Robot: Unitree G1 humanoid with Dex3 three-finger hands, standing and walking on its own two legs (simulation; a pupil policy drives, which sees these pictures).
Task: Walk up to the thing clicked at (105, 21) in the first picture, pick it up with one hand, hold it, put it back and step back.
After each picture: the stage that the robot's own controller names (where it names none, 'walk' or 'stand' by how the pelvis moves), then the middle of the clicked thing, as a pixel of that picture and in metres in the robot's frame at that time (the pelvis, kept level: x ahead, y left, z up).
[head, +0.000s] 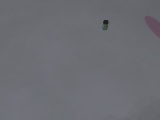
stand; (105, 25) +1.66 -0.28 -0.72
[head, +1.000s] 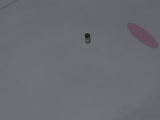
walk; (87, 38) +1.54 +0.09 -0.69
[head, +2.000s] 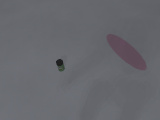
walk; (60, 65) +0.94 +0.30 -0.71
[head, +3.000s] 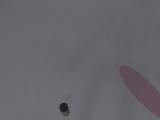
walk; (64, 109) +0.53 +0.23 -0.72
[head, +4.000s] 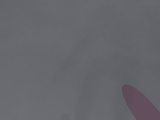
stand; out of the picture +0.33 +0.21 -0.70
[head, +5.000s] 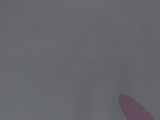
stand; out of the picture +0.30 +0.19 -0.72
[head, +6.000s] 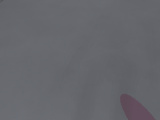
stand; out of the picture +0.31 +0.19 -0.72
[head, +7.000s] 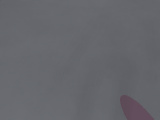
stand; out of the picture +0.29 +0.20 -0.73
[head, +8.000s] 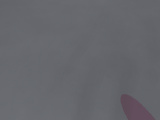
stand; out of the picture +0.29 +0.20 -0.73
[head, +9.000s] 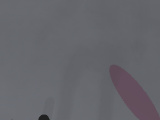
go down; out of the picture +0.31 +0.21 -0.64
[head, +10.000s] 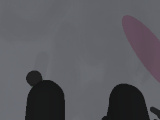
go down; (35, 80) +0.37 +0.23 -0.31
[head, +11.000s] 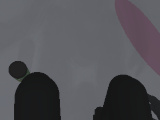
close in; (20, 72) +0.36 +0.25 -0.27
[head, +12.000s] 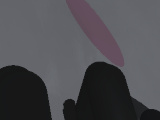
close in; out of the picture +0.35 +0.27 -0.21
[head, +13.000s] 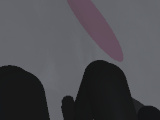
close; out of the picture +0.34 +0.27 -0.22
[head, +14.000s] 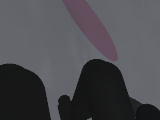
lift; out of the picture +0.34 +0.27 -0.22
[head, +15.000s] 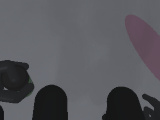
lift; (19, 82) +0.31 +0.22 -0.04
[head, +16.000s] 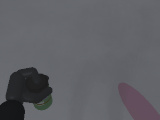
hold; (40, 92) +0.31 +0.16 +0.01
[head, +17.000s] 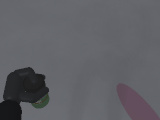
hold; (37, 91) +0.32 +0.17 -0.01
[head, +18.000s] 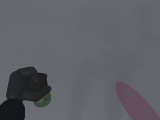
hold; (39, 90) +0.33 +0.17 -0.01
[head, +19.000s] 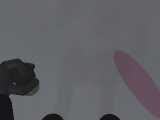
crouch; (26, 81) +0.35 +0.20 -0.06
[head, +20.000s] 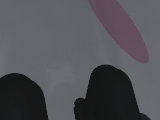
lower; out of the picture +0.37 +0.26 -0.20
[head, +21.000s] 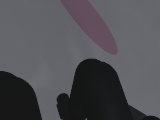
lower; out of the picture +0.38 +0.28 -0.22
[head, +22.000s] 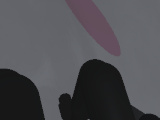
lower; out of the picture +0.37 +0.28 -0.22
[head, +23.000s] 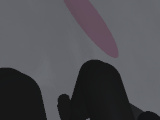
lower; out of the picture +0.37 +0.28 -0.22
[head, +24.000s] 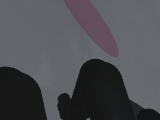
lower; out of the picture +0.37 +0.28 -0.22
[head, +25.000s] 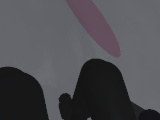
withdraw; out of the picture +0.35 +0.25 -0.22
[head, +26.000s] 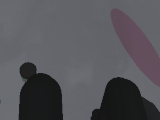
walk; (28, 73) +0.37 +0.22 -0.29
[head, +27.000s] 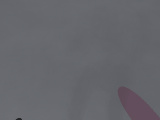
stand; out of the picture +0.30 +0.17 -0.65
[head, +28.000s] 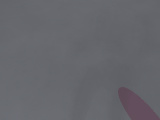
stand; out of the picture +0.32 +0.19 -0.67
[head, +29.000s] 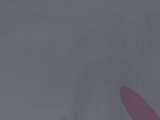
stand; out of the picture +0.32 +0.18 -0.68
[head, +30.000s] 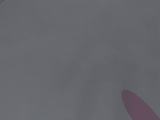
stand; out of the picture +0.34 +0.18 -0.72
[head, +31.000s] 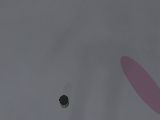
walk; (64, 101) +0.44 +0.15 -0.70
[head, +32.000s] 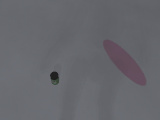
walk; (54, 78) +0.66 +0.21 -0.70
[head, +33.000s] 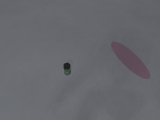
stand; (67, 69) +0.95 +0.19 -0.70
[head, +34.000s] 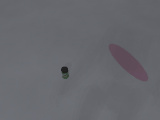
stand; (65, 72) +0.92 +0.19 -0.72
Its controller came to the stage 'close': yes
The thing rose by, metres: 0.71
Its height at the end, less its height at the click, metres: +0.00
